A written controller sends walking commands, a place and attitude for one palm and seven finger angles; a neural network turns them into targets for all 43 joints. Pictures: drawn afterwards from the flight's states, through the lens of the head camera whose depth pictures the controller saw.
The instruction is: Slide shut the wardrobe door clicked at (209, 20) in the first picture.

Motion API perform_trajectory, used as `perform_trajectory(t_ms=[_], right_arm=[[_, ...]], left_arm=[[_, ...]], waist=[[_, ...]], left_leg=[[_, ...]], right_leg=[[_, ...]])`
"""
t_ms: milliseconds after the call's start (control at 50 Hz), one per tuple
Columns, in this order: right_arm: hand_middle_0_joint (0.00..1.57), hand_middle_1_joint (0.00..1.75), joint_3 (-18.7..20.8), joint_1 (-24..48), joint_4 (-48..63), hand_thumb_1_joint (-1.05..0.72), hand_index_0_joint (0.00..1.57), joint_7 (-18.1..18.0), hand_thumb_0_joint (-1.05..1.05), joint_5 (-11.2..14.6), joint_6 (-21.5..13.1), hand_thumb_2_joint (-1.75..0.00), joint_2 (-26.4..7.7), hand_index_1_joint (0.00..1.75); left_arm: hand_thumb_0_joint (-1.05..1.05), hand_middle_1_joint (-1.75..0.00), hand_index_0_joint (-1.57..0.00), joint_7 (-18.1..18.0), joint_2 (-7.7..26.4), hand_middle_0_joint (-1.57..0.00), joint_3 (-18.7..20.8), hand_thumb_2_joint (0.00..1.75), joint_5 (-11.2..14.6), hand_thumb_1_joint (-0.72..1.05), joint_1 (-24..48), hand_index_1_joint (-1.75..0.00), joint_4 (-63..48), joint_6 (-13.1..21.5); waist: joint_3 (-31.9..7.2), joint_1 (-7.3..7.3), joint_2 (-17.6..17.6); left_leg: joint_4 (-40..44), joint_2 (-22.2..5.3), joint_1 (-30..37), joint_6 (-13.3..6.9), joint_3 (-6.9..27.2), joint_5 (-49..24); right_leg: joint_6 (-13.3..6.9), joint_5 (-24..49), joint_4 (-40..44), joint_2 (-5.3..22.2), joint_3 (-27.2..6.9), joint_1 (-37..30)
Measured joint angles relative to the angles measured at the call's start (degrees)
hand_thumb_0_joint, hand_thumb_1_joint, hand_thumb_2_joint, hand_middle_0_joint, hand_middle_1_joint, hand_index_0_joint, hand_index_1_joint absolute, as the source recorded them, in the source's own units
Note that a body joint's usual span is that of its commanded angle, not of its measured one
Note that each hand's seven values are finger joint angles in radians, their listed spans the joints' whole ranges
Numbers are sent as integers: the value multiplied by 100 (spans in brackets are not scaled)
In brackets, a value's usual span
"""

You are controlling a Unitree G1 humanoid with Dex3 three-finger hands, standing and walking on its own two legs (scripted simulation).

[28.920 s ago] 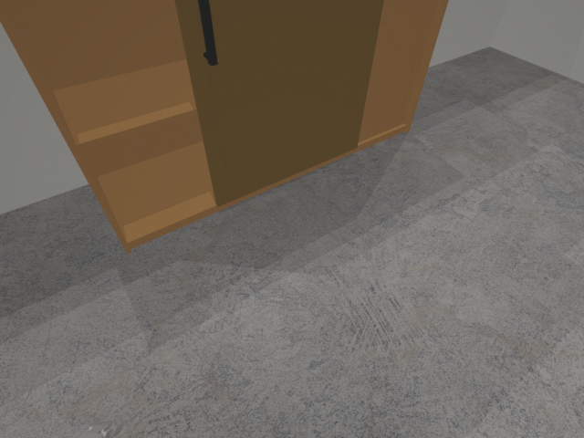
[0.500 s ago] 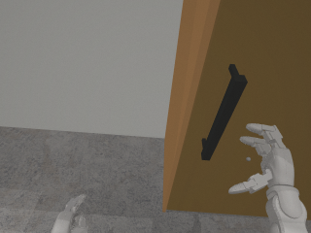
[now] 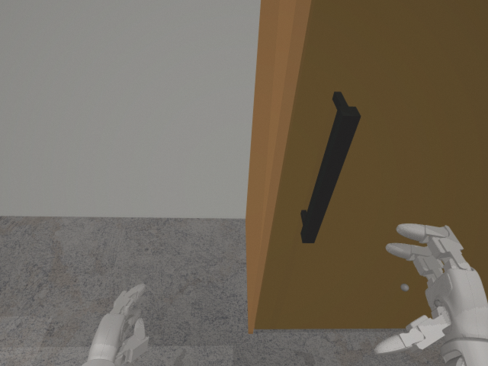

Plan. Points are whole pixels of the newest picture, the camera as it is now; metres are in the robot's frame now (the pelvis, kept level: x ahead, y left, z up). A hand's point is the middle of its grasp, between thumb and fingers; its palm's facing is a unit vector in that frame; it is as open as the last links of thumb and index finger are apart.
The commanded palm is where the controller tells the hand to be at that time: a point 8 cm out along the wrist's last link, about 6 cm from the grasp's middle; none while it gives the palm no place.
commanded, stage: draw the hand back to the body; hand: right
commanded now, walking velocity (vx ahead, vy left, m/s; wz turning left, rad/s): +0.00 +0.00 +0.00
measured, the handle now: (321, 177) +0.39 -0.13 +0.13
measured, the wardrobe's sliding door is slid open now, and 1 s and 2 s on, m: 0.00 0.00 0.00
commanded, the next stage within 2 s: step back with the hand held close in 1.62 s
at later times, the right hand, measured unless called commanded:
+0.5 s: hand (422, 278) +0.21 -0.22 +0.14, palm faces +0.07 +0.99 -0.08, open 14.7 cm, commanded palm +0.17 -0.27 +0.15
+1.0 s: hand (457, 257) +0.22 -0.26 +0.17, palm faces +0.40 +0.84 -0.37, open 11.2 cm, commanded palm +0.17 -0.29 +0.18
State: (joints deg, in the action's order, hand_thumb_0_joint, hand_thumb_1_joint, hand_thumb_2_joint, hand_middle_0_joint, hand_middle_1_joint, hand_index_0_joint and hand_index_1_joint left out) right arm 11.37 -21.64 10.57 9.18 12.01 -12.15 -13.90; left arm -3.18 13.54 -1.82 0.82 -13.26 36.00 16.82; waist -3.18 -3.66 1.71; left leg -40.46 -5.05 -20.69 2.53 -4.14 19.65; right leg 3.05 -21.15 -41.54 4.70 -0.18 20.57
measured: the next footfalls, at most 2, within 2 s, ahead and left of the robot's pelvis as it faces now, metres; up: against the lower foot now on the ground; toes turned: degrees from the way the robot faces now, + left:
none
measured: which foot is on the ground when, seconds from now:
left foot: down 0.00-1.00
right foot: down 0.00-1.00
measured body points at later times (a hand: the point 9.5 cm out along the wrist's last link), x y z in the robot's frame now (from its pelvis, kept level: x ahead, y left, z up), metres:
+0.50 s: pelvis +0.01 -0.01 +0.00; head -0.02 +0.00 +0.45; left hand +0.21 +0.21 -0.04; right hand +0.20 -0.27 +0.14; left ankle +0.02 +0.15 -0.72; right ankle +0.01 -0.15 -0.72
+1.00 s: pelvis +0.02 -0.01 +0.02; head -0.01 +0.01 +0.47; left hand +0.20 +0.21 -0.06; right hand +0.19 -0.30 +0.19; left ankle +0.02 +0.15 -0.72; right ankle +0.01 -0.15 -0.72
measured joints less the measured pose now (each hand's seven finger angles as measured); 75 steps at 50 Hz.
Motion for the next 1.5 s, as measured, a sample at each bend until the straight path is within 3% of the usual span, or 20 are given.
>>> perform_trajectory(t_ms=[80, 140, 200, 300, 560, 660, 720, 800, 960, 1300, 1500], right_arm=[[25, 115, 7, 150, -62, 56, 25, 132, -1, 117, 78, -20, -10, 115], [25, 115, 52, 327, -166, 56, 25, 616, -1, 380, 496, -20, -60, 115], [25, 115, 128, 326, -81, 55, 25, 797, -1, 496, 808, -20, -165, 115], [25, 115, 367, 145, 198, 55, 25, 718, -1, 635, 1029, -20, -173, 115], [25, 113, 496, -1, 625, 52, 25, 702, -1, 579, 1312, -21, -235, 113], [25, 107, 442, -201, 940, 42, 25, -555, -1, -339, 983, -26, -403, 107], [25, 102, 421, -375, 1005, 33, 24, -1013, -1, -615, 824, -30, -371, 102], [24, 94, 315, -520, 1045, 20, 24, -1306, -1, -838, 724, -37, -337, 95], [24, 78, 372, -466, 1052, -8, 23, -1478, 0, -980, 610, -50, -413, 78], [22, 42, 809, -330, 1068, -68, 21, -1462, 1, -934, 533, -80, -516, 43], [21, 32, 736, -321, 1035, -86, 21, -1477, 1, -935, 542, -88, -419, 32]], left_arm=[[1, -30, -20, -52, 24, -20, -30, 90, 29, 90, -8, -30, 69, 80], [1, -30, -20, -152, 60, -20, -98, 90, 103, 90, -45, -30, 123, 179], [1, -30, -20, -188, 51, -20, -123, 90, 123, 90, -90, -30, 101, 289], [1, -30, -20, -154, 27, -20, -118, 90, 149, 90, -152, -30, 7, 395], [1, -30, -20, -222, 71, -20, -168, 90, 185, 90, -91, -30, 30, 526], [1, -30, -20, -160, -30, -20, -78, 90, -53, 90, 13, -30, -17, 268], [1, -30, -20, -120, -60, -20, -26, 90, -111, 90, 35, -30, -24, 52], [1, -30, -20, -107, -60, -20, 38, 90, -158, 90, -8, -30, 67, -139], [1, -30, -20, -111, -97, -20, 92, 90, -177, 90, -14, -30, 216, -346], [1, -30, -20, -60, -98, -20, 183, 90, -160, 91, 109, -30, 157, -599], [1, -30, -20, -79, -85, -20, 213, 90, -168, 91, 115, -30, 192, -607]], waist=[[43, 1, 20], [30, 15, 69], [-37, 64, 93], [-116, 84, 86], [-46, -73, 70], [131, -73, 65], [233, -79, 67], [299, -115, 84], [328, -111, 111], [343, -116, 127], [390, -119, 111]], left_leg=[[-40, -14, -17, 12, -18, 18], [26, -16, 76, 30, -11, 2], [98, -20, 166, 47, 32, -10], [189, -13, 281, 64, 101, -20], [337, 3, 540, 62, 42, -34], [561, 43, 718, 54, 74, -143], [693, 40, 792, 59, 102, -216], [847, 9, 921, 80, 115, -274], [1035, -38, 1167, 111, 164, -314], [1272, 24, 1377, 82, 209, -419], [1336, 49, 1418, 62, 194, -482]], right_leg=[[-11, -32, -79, -13, -27, 48], [-32, -40, -45, -20, -15, -35], [-44, -42, 37, -26, 38, -153], [-53, -48, 150, -21, 119, -316], [-48, -49, 240, -11, 72, -524], [-35, 48, 468, 17, 123, -729], [-46, 120, 619, 6, 162, -826], [-67, 186, 794, -32, 192, -969], [-92, 251, 1063, -89, 265, -1275], [-57, 368, 1359, -42, 333, -1547], [-44, 433, 1417, -22, 320, -1581]])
